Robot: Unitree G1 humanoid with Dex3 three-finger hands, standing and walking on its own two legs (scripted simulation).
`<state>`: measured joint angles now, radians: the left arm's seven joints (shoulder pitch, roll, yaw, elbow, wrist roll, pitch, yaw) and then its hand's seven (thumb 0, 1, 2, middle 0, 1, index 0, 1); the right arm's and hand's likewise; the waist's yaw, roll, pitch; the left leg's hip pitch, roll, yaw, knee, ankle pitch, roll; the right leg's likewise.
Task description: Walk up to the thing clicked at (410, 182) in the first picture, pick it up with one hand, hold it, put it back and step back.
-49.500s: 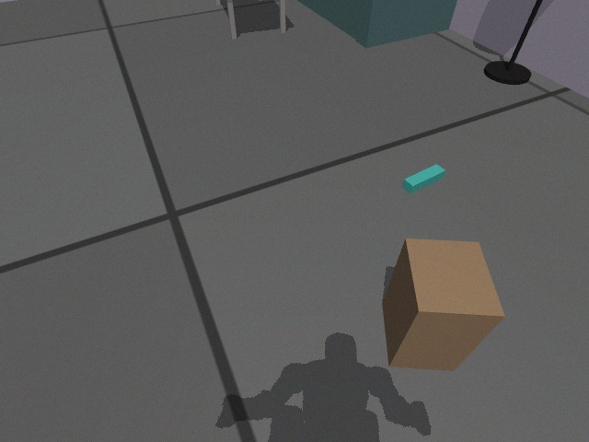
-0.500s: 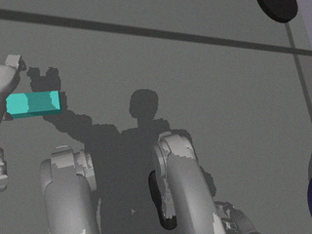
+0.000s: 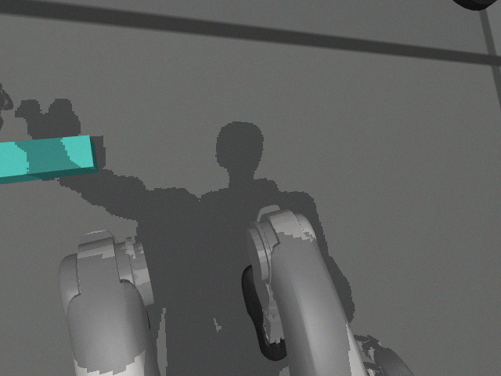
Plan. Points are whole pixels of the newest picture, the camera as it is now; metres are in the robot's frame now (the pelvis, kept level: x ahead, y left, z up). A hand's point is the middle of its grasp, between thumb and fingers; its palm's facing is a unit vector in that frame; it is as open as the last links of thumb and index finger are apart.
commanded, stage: close in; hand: left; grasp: from above
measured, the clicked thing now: (26, 161) +0.46 +0.34 -0.30
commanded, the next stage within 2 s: rest palm in 0.06 s
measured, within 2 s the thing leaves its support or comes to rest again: neither
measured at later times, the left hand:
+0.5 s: hand (13, 163) +0.44 +0.33 -0.23, palm faces -0.44 -0.08 -0.89, open 14.1 cm
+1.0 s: hand (18, 165) +0.44 +0.33 -0.25, palm faces -0.45 -0.12 -0.88, open 14.4 cm
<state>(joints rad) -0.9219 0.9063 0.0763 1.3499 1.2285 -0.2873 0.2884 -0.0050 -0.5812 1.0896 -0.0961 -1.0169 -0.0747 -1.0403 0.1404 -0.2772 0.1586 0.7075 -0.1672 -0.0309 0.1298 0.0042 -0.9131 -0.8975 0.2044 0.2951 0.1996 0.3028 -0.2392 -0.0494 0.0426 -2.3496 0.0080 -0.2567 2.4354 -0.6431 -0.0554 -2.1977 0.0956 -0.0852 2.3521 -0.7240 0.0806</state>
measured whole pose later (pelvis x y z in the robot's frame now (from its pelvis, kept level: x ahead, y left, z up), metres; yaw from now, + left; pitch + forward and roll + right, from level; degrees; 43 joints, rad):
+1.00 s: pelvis +0.00 +0.01 -0.02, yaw -4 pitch +26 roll -14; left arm -0.94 1.02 0.15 1.61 1.32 -0.32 0.54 0.00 -0.57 1.05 -0.08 -0.95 -0.05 -0.98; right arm 0.05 -0.31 0.28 0.68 -0.27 -0.15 0.19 0.00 -0.90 -0.90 0.20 0.30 0.20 0.30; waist -0.32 -0.15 0.13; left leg -2.35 0.02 -0.32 2.54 -0.68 -0.05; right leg -2.19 0.13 -0.13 2.40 -0.72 0.08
